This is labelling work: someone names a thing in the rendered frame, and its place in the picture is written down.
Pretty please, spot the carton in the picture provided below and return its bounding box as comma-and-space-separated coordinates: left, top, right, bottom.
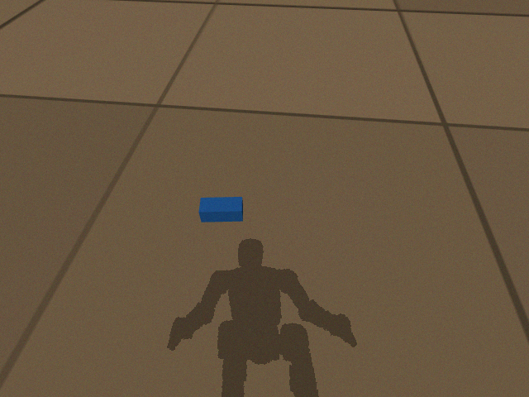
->
199, 197, 243, 222

